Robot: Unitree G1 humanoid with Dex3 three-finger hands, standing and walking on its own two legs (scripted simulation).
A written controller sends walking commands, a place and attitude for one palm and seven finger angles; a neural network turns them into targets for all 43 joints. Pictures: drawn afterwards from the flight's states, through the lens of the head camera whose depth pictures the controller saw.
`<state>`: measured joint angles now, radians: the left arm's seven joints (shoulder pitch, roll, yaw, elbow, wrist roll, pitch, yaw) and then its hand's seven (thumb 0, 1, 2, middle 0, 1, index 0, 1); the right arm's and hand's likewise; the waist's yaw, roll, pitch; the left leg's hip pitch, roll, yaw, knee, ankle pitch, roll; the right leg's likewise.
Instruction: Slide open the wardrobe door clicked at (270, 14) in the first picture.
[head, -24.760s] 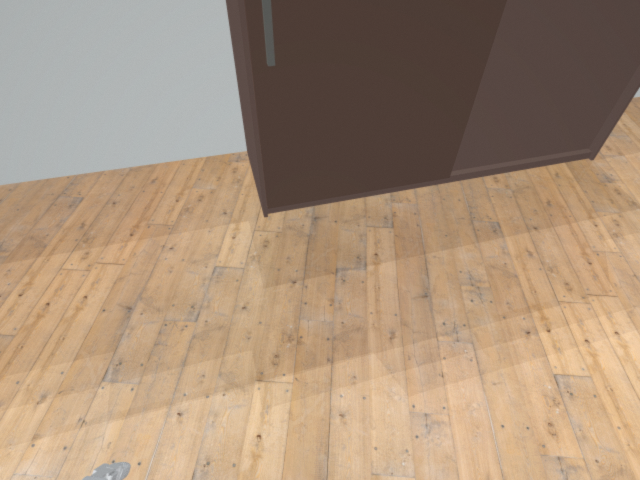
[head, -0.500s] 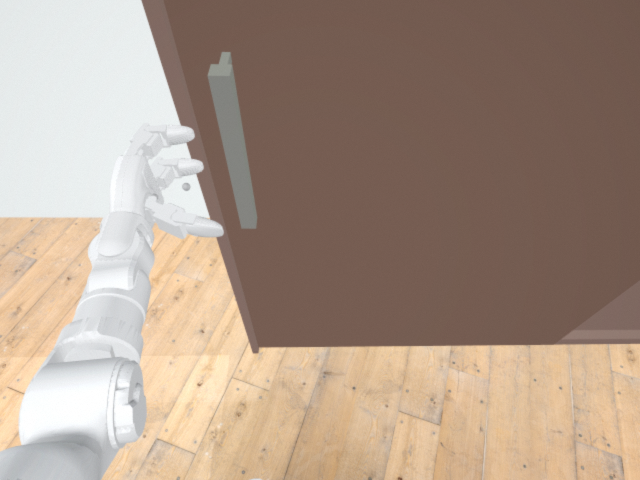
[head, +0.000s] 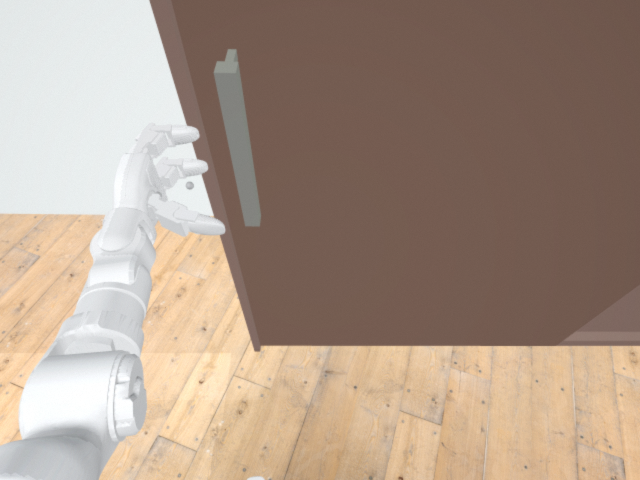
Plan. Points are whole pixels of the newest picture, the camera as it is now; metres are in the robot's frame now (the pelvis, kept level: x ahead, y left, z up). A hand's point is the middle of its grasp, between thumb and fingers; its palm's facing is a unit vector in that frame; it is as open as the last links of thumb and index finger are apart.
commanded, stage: move the hooked fingers beside the handle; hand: left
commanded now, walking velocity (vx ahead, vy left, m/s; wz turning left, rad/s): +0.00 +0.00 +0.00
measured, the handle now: (244, 149) +0.53 +0.10 +0.11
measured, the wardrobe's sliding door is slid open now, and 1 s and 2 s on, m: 0.00 0.00 0.00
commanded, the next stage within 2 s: feel for the door with the fingertips in 0.48 s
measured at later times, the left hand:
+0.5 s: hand (191, 186) +0.46 +0.16 +0.11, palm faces +0.00 -1.00 +0.01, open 14.0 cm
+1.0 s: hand (222, 186) +0.46 +0.12 +0.11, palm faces -0.02 -1.00 +0.00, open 14.0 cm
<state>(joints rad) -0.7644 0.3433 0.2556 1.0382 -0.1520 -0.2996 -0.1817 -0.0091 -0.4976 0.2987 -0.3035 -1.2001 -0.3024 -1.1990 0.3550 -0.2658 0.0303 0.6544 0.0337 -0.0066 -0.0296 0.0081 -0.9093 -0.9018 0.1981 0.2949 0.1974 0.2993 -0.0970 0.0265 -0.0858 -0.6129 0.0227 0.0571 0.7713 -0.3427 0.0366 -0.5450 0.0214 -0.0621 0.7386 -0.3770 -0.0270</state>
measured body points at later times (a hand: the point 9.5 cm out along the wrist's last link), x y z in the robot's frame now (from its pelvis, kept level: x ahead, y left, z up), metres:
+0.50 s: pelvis +0.00 +0.00 +0.00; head +0.05 +0.00 +0.45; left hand +0.45 +0.21 +0.11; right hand +0.05 -0.27 -0.12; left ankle +0.02 +0.09 -0.71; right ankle -0.01 -0.10 -0.71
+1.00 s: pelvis +0.00 +0.00 +0.00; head +0.05 +0.00 +0.45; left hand +0.45 +0.17 +0.11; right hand +0.07 -0.26 -0.12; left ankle +0.02 +0.09 -0.71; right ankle -0.01 -0.10 -0.71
